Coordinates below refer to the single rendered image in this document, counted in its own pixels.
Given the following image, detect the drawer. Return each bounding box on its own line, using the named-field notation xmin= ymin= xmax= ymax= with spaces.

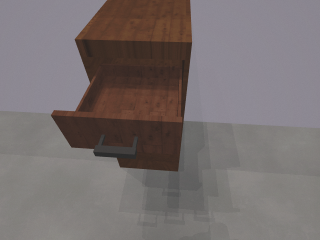
xmin=51 ymin=63 xmax=183 ymax=155

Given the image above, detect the handle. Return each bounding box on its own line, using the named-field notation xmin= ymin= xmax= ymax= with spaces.
xmin=93 ymin=134 xmax=138 ymax=159

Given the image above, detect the cabinet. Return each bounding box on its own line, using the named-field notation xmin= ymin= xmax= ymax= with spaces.
xmin=74 ymin=0 xmax=192 ymax=172

